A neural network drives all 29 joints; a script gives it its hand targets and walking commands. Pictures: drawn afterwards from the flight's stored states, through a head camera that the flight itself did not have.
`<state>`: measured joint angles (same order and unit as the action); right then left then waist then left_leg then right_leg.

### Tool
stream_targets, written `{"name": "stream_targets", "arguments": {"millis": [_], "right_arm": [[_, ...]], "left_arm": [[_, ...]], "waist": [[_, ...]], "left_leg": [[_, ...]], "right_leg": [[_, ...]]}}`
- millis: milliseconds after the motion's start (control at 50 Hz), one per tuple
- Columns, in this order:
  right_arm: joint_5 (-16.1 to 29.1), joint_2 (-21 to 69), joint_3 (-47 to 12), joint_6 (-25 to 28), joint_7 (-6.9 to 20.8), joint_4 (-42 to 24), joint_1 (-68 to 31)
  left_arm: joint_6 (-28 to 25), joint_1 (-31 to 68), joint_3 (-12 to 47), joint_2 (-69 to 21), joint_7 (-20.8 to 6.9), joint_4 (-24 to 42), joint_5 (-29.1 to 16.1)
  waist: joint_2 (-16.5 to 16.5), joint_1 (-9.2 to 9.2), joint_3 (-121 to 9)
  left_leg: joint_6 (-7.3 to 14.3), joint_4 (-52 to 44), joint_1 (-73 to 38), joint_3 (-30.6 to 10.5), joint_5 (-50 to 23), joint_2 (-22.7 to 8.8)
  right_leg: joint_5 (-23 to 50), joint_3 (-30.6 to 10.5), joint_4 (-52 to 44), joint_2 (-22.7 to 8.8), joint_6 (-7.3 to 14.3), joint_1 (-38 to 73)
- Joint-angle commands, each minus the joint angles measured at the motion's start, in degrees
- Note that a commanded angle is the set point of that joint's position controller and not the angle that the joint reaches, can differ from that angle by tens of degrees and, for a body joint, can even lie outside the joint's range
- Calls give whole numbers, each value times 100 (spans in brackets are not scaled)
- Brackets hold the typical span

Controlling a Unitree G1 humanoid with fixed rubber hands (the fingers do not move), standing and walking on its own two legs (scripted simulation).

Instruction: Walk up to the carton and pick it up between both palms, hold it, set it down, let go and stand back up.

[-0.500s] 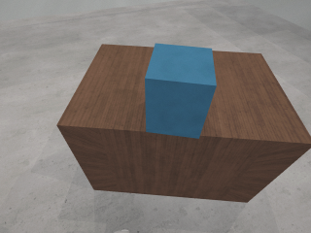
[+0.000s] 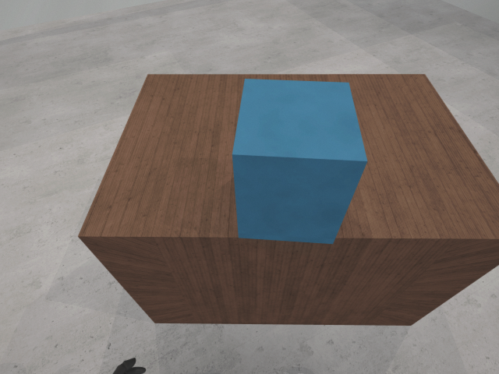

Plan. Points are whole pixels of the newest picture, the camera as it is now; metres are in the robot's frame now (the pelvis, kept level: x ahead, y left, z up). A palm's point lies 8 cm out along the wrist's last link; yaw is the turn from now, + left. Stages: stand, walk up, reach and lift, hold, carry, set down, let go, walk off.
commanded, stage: walk up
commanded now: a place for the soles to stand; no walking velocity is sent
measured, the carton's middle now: (290, 164) +0.50 -0.07 +0.03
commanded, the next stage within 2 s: reach and lift in 1.70 s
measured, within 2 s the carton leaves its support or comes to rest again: neither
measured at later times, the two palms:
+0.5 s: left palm out of the picture +0.07 +0.25 -0.11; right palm out of the picture +0.06 -0.27 -0.11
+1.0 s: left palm out of the picture +0.09 +0.22 -0.11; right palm out of the picture +0.06 -0.29 -0.11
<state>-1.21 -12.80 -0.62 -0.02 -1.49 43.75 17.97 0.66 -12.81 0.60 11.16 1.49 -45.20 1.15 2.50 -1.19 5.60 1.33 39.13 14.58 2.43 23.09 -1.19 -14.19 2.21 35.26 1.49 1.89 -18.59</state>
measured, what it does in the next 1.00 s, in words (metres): stands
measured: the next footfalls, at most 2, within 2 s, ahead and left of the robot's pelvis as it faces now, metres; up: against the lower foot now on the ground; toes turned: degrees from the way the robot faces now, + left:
none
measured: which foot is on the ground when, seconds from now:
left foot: down 0.00-1.00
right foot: down 0.00-1.00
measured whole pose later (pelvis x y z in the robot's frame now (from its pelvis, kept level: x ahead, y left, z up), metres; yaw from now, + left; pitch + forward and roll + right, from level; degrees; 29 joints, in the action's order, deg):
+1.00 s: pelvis +0.03 -0.03 +0.01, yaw -1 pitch -1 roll +0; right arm -1.3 -15.0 -2.4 1.4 -2.3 50.5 19.2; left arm 0.8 -14.7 1.6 14.9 0.1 -52.1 1.1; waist 0.2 0.3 1.4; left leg -1.4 29.1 9.2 2.9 19.1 -3.2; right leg -13.1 1.8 28.7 3.9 4.1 -15.1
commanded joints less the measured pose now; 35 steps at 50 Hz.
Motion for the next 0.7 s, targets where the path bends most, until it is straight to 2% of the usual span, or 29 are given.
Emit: {"name": "stream_targets", "arguments": {"millis": [0, 20, 40, 80, 120, 140, 160, 180, 220, 240, 260, 360, 440, 460, 480, 520, 560, 600, 640, 680], "right_arm": [[-6, -511, 43, 24, -54, -96, 583], [44, -594, 81, 54, -34, -60, 477], [47, -679, 102, 69, -23, -61, 339], [42, -624, 80, 62, -10, -42, 125], [75, -664, 74, 70, -5, 11, -133], [72, -654, 73, 76, 7, 7, -136], [99, -671, 58, 73, 6, 44, -156], [106, -590, 35, 73, 3, 64, -149], [119, -550, -17, 83, 20, 165, -130], [90, -643, 9, 99, 29, 194, -199], [82, -807, 67, 121, 30, 114, -131], [84, -858, 76, 99, 29, 169, -255], [73, -807, 39, 78, 35, 238, -133], [-38, -749, 23, 119, 29, 263, 334], [-41, -881, 69, 124, 13, 279, 257], [-24, -1048, 113, 126, -20, 292, 120], [-20, -1050, 107, 129, -25, 298, 59], [-24, -952, 61, 149, 6, 304, 34], [-24, -808, 12, 168, 38, 307, 111], [-13, -651, -53, 178, 30, 364, 357]], "left_arm": [[-15, 236, -131, 743, -46, 171, -120], [-21, 121, -118, 707, -58, 180, -95], [-17, 87, -92, 729, -52, 156, -89], [1, -26, -109, 753, -64, 33, -68], [10, -28, -125, 820, -68, -94, -55], [7, -37, -113, 818, -80, -104, -43], [-4, -74, -95, 899, -94, -108, -71], [-13, -34, -110, 908, -88, -153, -101], [-29, 19, -74, 902, -92, -215, -87], [-38, -36, -79, 901, -92, -238, -77], [-54, 76, -101, 974, -109, -154, -34], [-79, -31, -82, 955, -113, -246, -40], [-73, -79, -96, 1079, -106, -291, -80], [-16, -292, -83, 1089, -155, -356, 37], [14, -207, -85, 1031, -165, -319, 59], [11, -264, -38, 908, -196, -312, 63], [-34, -393, -39, 939, -202, -322, 58], [-88, -493, -51, 1014, -195, -357, 45], [-118, -532, -78, 1149, -171, -395, -25], [-99, -504, -82, 1195, -131, -427, -81]], "waist": [[-812, -125, -441], [-541, -53, -727], [-489, 18, -639], [-455, 112, -603], [-284, 187, -372], [-118, 152, -292], [-212, 215, -307], [-195, 138, -217], [-100, 118, -159], [181, 130, -262], [-139, 142, -517], [-128, 183, -415], [-394, 130, -307], [-612, 45, -545], [-460, 73, -258], [-142, 152, -87], [-42, 240, -38], [-119, 269, -74], [-371, 212, -170], [-575, 108, -339]], "left_leg": [[81, -768, -448, -415, -1077, -280], [136, -928, -525, -530, -1303, -352], [216, -955, -308, -624, -1392, -440], [274, -1146, -17, -685, -1156, -502], [317, -1257, 317, -761, -947, -539], [287, -1355, 331, -750, -863, -532], [263, -1355, 212, -683, -777, -504], [248, -1362, 209, -651, -675, -465], [263, -1552, 236, -770, -542, -539], [297, -1627, 262, -772, -512, -556], [294, -1627, 127, -771, -611, -608], [323, -1716, 221, -727, -434, -636], [252, -1481, 113, -470, -264, -415], [291, -1737, -56, -697, 427, -518], [337, -1903, 45, -860, 683, -610], [430, -2157, 177, -1169, 843, -880], [463, -2233, 351, -1174, 761, -994], [359, -2003, 429, -867, 291, -789], [214, -1492, 226, -369, -333, -400], [120, -1247, 25, -180, -370, -217]], "right_leg": [[1692, -1101, -1025, -1045, 575, -124], [1647, -939, -778, -856, 457, 137], [1470, -854, -677, -733, 328, 252], [1067, -863, -657, -728, 287, 473], [793, -900, -741, -702, 220, 516], [764, -906, -788, -718, 235, 521], [600, -940, -879, -726, 226, 369], [444, -1026, -974, -734, 274, 231], [342, -958, -1002, -681, 249, 198], [329, -925, -962, -662, 184, 368], [452, -881, -813, -581, 177, 419], [317, -908, -875, -558, 145, 381], [-76, -1205, -1270, -705, 200, 109], [-961, -1086, -1275, -564, 180, 115], [-1073, -1021, -1171, -451, 118, -111], [-771, -872, -919, -355, 44, -183], [-451, -833, -835, -362, 35, 10], [-257, -988, -1057, -472, 84, 285], [-175, -1346, -1436, -689, 142, 322], [-182, -1581, -1752, -869, 209, 388]]}}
